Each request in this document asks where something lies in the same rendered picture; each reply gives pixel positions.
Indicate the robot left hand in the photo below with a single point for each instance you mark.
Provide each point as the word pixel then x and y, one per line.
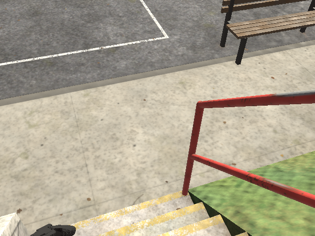
pixel 55 230

